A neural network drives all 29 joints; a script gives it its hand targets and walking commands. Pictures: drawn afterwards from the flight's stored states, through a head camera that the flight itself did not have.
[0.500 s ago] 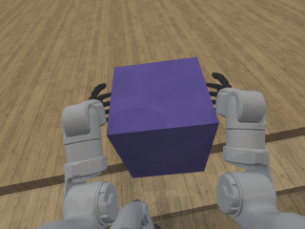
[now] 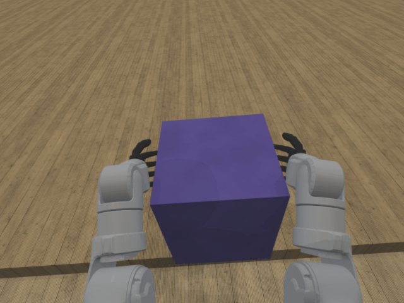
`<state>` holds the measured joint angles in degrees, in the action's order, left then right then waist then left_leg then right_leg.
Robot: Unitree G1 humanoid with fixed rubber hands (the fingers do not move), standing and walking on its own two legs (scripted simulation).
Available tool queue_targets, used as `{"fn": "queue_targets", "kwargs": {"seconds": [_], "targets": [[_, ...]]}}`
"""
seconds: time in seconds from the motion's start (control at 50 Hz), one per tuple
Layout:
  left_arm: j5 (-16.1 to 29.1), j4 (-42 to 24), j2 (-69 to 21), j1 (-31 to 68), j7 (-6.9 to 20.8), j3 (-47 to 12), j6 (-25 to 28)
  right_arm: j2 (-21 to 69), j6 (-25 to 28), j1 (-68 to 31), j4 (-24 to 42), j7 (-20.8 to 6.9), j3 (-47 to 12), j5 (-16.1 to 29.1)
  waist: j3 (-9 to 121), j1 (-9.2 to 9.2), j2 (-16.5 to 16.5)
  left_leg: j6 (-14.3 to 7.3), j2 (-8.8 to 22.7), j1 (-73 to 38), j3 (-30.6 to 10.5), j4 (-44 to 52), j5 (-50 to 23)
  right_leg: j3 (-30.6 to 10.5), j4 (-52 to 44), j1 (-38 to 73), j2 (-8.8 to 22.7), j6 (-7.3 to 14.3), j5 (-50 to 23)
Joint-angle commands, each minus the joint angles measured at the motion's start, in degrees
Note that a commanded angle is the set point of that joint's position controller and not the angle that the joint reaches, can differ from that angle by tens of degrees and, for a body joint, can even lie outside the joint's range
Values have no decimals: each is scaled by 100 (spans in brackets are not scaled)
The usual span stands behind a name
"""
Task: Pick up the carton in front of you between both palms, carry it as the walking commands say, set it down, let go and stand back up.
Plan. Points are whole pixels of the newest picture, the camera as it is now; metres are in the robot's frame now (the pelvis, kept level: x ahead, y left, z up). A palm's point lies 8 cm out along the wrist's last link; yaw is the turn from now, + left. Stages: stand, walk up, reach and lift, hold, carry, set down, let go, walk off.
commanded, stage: carry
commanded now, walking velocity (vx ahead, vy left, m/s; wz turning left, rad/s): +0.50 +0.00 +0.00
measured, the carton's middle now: (217, 192) +0.33 +0.00 +0.06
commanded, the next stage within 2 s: none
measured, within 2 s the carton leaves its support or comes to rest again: neither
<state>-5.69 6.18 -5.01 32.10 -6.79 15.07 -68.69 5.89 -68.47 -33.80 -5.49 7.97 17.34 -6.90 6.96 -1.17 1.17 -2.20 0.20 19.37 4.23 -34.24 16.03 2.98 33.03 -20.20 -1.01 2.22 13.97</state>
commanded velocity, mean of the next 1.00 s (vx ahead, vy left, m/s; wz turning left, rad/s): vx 0.50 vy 0.00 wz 0.00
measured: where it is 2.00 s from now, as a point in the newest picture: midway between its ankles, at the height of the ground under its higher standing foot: (203, 173)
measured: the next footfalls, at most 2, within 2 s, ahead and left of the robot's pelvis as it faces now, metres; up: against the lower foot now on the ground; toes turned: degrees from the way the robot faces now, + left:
left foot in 0.72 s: +0.36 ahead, +0.13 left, +0.10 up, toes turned +7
right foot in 1.20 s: +0.71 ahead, -0.06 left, +0.20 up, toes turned -4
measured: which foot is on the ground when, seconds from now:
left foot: down 0.00-0.42, up 0.44-0.70, down 0.72-1.00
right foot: down 0.00-0.76, up 0.78-1.00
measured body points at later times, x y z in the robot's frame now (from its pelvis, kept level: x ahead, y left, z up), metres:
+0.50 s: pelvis +0.10 -0.01 +0.00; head +0.07 -0.01 +0.45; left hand +0.45 +0.15 +0.17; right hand +0.47 -0.15 +0.17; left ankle +0.02 +0.08 -0.65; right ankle +0.05 -0.09 -0.73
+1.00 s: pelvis +0.34 +0.06 +0.10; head +0.39 +0.06 +0.54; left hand +0.73 +0.17 +0.23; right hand +0.70 -0.14 +0.24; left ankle +0.32 +0.13 -0.63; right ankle +0.35 -0.06 -0.43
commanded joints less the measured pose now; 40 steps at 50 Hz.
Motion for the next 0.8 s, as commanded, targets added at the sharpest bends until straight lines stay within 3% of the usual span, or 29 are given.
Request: {"fn": "queue_targets", "kwargs": {"seconds": [0.0,0.06,0.1,0.14,0.16,0.2,0.24,0.26,0.28,0.3,0.32,0.34,0.36,0.38,0.4,0.42,0.44,0.48,0.52,0.56,0.58,0.6,0.64,0.68,0.7,0.72,0.74,0.76,0.78], "targets": [[1947,-582,-5261,4519,531,-3606,310,4954,176,-3721,196,-611,-3407,1520,1685,108,-272,-351,613,-762,-654,391,-826,-698,-468,499,869,355,-1039],[1924,-741,-5034,4215,413,-3500,297,4826,162,-3858,360,-474,-3414,1698,1417,80,-616,-361,283,-130,-373,37,1031,-1394,-1459,482,973,452,1933],[1657,-445,-4536,4195,292,-3202,202,4393,92,-3914,445,-379,-3306,1579,1154,84,-1019,-439,65,322,-158,-435,980,-1761,-1590,402,1260,784,2551],[1613,-739,-4307,4211,141,-3124,128,4500,-12,-3847,289,-408,-3349,1873,1257,-80,-775,-404,47,946,-147,-607,934,-2306,-1650,1061,1556,1036,2525],[1715,-785,-4531,4365,114,-3194,77,4326,6,-4250,750,-365,-3368,1944,1509,-73,-314,-457,11,668,-132,-381,773,-2079,-1454,1104,1505,1077,1973],[1798,-1028,-4277,4672,77,-3311,16,4333,-64,-4429,861,-309,-3409,2041,1732,82,-712,-543,84,260,-308,53,557,-1602,-1014,967,1254,992,1080],[1613,-454,-3845,4273,-24,-2937,-116,3887,-239,-4016,61,-215,-3094,1873,1565,134,508,-881,738,-592,-1461,927,572,-467,155,-19,621,511,587],[1895,-932,-4028,4444,-23,-3180,-139,4052,-206,-3837,402,-219,-3225,2067,1670,348,829,-1059,977,-1067,-1849,1150,507,-116,586,-353,360,267,687],[1665,-321,-3969,4417,-18,-3052,-238,3713,-280,-4052,116,-197,-3009,1876,1445,317,1004,-1278,1290,-1679,-2486,1422,-115,139,1040,-1281,210,199,851],[1605,-464,-3891,4266,-40,-2835,-268,3892,-295,-3973,76,-180,-3134,1969,1345,407,788,-1482,1625,-2117,-2657,1121,-1620,195,1100,-1634,206,136,1049],[1628,-363,-3992,4268,-7,-2850,-294,4008,-305,-3842,41,-176,-3019,1923,1813,499,684,-1620,1685,-2469,-2696,1031,-1488,265,773,-1738,200,120,1313],[1569,-150,-4073,4201,26,-2564,-288,4089,-300,-4575,462,-167,-3227,2038,1382,427,244,-1531,1655,-2174,-2543,929,-1591,203,588,-1737,180,129,1027],[1592,-397,-4028,4526,13,-2663,-274,4197,-367,-4373,18,-200,-3089,1969,1503,251,169,-1170,1445,-1669,-1740,632,-2009,92,-37,-838,315,113,547],[1668,-200,-4365,4248,28,-2649,-303,4403,-282,-4740,659,-183,-3303,2111,1754,79,21,-837,1017,-928,-1076,263,-1753,-171,-936,430,271,313,394],[1611,-258,-4217,4316,32,-2757,-306,4387,-309,-4515,308,-239,-3158,2156,1748,-157,-640,-455,512,237,-514,-758,-1370,-1006,-1277,1791,682,544,81],[1427,-74,-3902,4157,53,-2544,-276,4571,-322,-4565,193,-243,-3282,2163,1703,-369,-2226,-192,-70,2058,114,-2228,100,-2269,-1578,3273,1528,812,-1735],[1367,186,-4093,4334,47,-2576,-301,4280,-271,-5004,527,-225,-3221,2078,1696,-584,-2383,32,-314,3510,159,-3278,1293,-3156,-1297,4308,2119,1694,-3188],[1821,-877,-4435,4806,67,-2908,-212,4340,-250,-4921,672,-185,-3164,2072,1909,-457,-630,-159,-144,4182,-185,-5867,1646,-2982,-1214,4318,2037,1929,-2628],[2193,-1134,-4597,4971,150,-3208,-199,4330,-244,-4787,728,-123,-3057,1830,1513,-362,-126,-367,8,5190,-464,-7006,1786,-2286,-1425,4312,1810,1396,-1384],[2189,-1249,-4569,4950,158,-3377,-205,4312,-314,-3927,426,-203,-2875,1635,1413,-229,-583,-343,326,5326,-592,-7120,1682,-2097,-1521,4016,1939,1233,-264],[2318,-1014,-4810,4957,174,-3511,-184,4030,-296,-4273,650,-200,-3000,1573,1291,-293,-353,-447,365,5425,-723,-6859,2058,-2173,-1552,3646,1816,1074,-581],[2410,-1676,-4600,5260,203,-3653,-177,4032,-385,-3994,541,-237,-2965,1619,1021,-63,-161,-276,493,5181,-280,-6255,1863,-1826,-1928,3230,1779,1112,-245],[2824,-1666,-4856,5550,263,-3945,-275,3996,-413,-4103,620,-161,-2817,1490,859,49,-403,-353,598,3940,86,-4602,1615,-849,-2550,2189,1558,1059,-1457],[2501,-1787,-4410,5202,234,-3664,-291,4109,-437,-3964,463,-136,-3121,1590,1325,479,-1215,-469,149,1595,746,-3382,862,213,-1827,1013,1315,848,-5525],[2350,-1341,-4504,4953,206,-3523,-341,3859,-397,-4230,637,-117,-3089,1606,1746,486,-1065,-608,-234,1020,1083,-3047,652,528,-839,1157,1027,687,-7306],[2418,-1781,-4566,5077,157,-3731,-248,4113,-397,-3954,628,-152,-3206,1726,2698,1165,-819,-604,-721,-716,903,-2078,680,479,746,1072,957,552,-8063],[1980,-1346,-4155,5046,112,-3338,-293,4393,-397,-3893,177,-229,-3186,1792,3210,1538,68,-673,-394,-2159,-244,-307,-256,383,2995,329,575,98,-6029],[2088,-1767,-4693,4966,162,-3435,-203,4434,-217,-4331,1143,-265,-3593,2132,3661,828,2255,-1402,1701,-3537,-3314,91,-3905,-230,5184,-1187,-329,-378,468],[1822,-1199,-4298,4511,167,-3117,-270,4773,-163,-4377,792,-340,-3771,2484,3569,908,1656,-2302,1564,-3863,-4543,208,-5174,-841,7066,-2356,-936,-237,767]]}}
